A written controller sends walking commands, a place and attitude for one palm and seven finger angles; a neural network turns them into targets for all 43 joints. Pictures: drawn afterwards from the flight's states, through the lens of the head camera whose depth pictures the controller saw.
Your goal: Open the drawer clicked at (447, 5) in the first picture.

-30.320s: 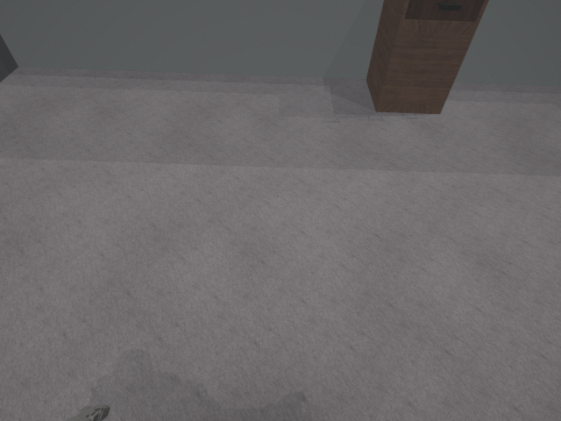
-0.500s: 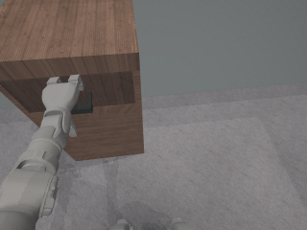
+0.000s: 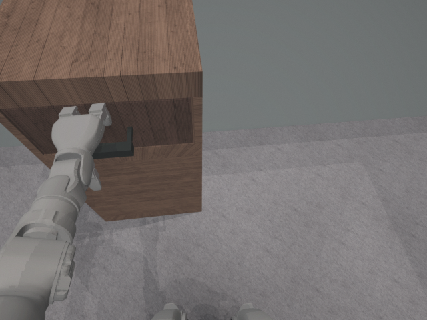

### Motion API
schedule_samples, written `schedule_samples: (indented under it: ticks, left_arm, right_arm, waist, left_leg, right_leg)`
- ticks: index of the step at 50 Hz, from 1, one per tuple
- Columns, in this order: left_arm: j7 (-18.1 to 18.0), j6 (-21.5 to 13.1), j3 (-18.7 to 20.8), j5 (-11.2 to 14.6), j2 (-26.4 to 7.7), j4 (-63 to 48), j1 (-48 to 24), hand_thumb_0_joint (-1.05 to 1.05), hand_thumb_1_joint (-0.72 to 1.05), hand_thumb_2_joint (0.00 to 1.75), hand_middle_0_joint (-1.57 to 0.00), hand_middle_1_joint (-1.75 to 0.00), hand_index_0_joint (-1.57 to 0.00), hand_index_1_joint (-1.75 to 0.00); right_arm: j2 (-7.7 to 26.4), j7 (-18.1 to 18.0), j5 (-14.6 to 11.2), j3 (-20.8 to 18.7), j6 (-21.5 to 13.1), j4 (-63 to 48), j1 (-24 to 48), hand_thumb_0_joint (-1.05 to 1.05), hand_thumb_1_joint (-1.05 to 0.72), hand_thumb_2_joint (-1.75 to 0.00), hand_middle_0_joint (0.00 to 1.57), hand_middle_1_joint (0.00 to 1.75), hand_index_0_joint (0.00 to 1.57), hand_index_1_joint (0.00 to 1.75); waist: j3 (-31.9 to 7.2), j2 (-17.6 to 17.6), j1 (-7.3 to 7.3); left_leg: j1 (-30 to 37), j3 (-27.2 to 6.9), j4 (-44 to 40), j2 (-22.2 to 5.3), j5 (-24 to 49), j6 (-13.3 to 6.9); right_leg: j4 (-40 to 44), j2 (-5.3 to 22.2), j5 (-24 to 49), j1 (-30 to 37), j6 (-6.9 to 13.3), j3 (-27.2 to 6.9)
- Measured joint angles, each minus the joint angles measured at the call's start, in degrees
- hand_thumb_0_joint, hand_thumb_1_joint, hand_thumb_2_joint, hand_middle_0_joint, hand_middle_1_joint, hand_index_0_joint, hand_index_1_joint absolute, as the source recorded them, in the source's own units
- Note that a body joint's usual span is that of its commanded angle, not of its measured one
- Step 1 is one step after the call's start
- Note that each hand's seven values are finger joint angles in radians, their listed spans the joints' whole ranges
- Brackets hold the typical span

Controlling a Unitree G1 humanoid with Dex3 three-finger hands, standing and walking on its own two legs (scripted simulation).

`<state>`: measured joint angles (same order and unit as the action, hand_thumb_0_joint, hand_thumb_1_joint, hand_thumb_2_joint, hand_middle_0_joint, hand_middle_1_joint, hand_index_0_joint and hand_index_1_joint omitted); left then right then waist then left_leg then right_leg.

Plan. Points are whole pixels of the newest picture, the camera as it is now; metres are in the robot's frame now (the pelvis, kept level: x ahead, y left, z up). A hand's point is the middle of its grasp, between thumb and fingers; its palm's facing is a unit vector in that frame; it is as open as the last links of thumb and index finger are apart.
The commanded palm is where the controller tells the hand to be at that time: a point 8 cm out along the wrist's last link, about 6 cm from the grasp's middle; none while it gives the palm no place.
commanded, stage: re-aim the fingers above the handle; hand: left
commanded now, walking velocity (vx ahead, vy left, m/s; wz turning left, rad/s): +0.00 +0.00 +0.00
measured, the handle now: (110, 141) +0.51 +0.22 -0.05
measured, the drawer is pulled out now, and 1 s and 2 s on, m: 0.00 0.00 0.00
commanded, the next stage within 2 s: lower the fingers behind the handle in 0.72 s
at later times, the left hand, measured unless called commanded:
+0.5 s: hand (91, 150) +0.45 +0.23 +0.00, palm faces -0.05 -0.06 -1.00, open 13.8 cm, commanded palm +0.44 +0.22 +0.06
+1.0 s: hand (96, 153) +0.45 +0.23 -0.01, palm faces -0.07 -0.04 -1.00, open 13.8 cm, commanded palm +0.43 +0.22 +0.04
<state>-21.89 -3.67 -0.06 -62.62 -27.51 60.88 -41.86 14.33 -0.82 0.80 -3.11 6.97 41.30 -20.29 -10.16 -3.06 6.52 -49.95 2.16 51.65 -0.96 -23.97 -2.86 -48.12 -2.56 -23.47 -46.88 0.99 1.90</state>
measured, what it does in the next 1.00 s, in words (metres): stands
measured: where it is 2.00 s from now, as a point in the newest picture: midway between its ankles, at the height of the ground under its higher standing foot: outside the picture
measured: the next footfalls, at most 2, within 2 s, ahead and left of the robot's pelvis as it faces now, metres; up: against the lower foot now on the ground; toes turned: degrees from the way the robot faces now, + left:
none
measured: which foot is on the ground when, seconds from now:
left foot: down 0.00-1.00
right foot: down 0.00-1.00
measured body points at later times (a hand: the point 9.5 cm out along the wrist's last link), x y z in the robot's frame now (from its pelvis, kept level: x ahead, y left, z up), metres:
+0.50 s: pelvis +0.00 +0.01 +0.00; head +0.10 +0.02 +0.44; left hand +0.45 +0.23 +0.05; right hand +0.02 -0.26 -0.12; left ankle -0.01 +0.08 -0.69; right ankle -0.02 -0.11 -0.69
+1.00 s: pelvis -0.01 -0.01 +0.00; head +0.09 +0.00 +0.44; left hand +0.45 +0.23 +0.05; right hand +0.00 -0.28 -0.13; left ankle -0.01 +0.08 -0.69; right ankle -0.02 -0.11 -0.69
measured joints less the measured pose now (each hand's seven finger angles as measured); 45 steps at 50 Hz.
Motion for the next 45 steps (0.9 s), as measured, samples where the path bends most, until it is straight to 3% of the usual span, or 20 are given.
schedule_samples:
  ticks: [16,25,30,36,45]
  left_arm:
    - [0.29,0.10,0.25,0.08,0.44,-1.22,1.82,0.00,-0.49,0.30,-0.31,-1.20,-0.31,-1.20]
    - [-0.46,-0.51,-1.81,-0.17,2.03,-2.63,1.76,0.00,-0.49,0.30,-0.32,-1.20,-0.31,-1.20]
    - [-1.69,1.31,-1.81,-0.58,2.81,-1.27,0.35,0.00,-0.49,0.30,-0.32,-1.20,-0.31,-1.20]
    - [-0.62,3.13,-1.22,-0.20,2.30,0.53,-0.36,0.00,-0.49,0.30,-0.31,-1.20,-0.31,-1.20]
    - [0.73,-0.07,-0.85,-0.10,0.75,-0.71,0.72,0.00,-0.49,0.30,-0.31,-1.20,-0.31,-1.20]
  right_arm:
    - [-0.49,0.31,-0.05,0.19,0.82,-0.61,0.46,0.01,-0.90,-0.90,0.20,0.30,0.20,0.30]
    - [-0.60,0.34,0.09,-0.35,0.56,-0.53,0.49,0.01,-0.90,-0.90,0.20,0.30,0.20,0.30]
    - [-0.53,0.59,0.19,-0.16,0.56,-0.56,0.99,0.01,-0.90,-0.90,0.20,0.30,0.20,0.30]
    - [-0.56,0.22,-0.23,0.46,0.55,-1.05,0.92,0.01,-0.90,-0.90,0.20,0.30,0.20,0.30]
    - [-0.31,-0.55,-0.30,0.09,-0.35,-0.79,-0.53,0.01,-0.90,-0.90,0.20,0.30,0.20,0.30]
  waist:
    - [0.00,0.08,-0.38]
    - [0.12,0.08,-0.84]
    - [0.06,-0.05,-0.52]
    - [0.34,-0.07,-0.15]
    - [0.36,0.05,-0.28]
  left_leg:
    - [1.63,0.45,-0.68,0.21,-0.19,-0.55]
    - [1.77,-0.12,-0.55,0.55,0.06,-0.50]
    - [1.46,-0.04,-0.35,0.50,0.18,-0.40]
    - [2.13,0.43,-1.10,0.23,0.61,-0.22]
    - [1.75,0.15,-1.25,-0.02,0.88,0.28]
  right_leg:
    - [1.03,0.17,0.15,1.69,-0.57,-0.52]
    - [0.97,0.48,0.16,2.11,-0.56,0.05]
    - [0.50,0.44,0.17,1.64,-0.42,-0.02]
    - [0.73,0.18,0.55,1.85,-0.19,-0.51]
    - [0.67,-0.09,0.65,1.39,0.30,-0.25]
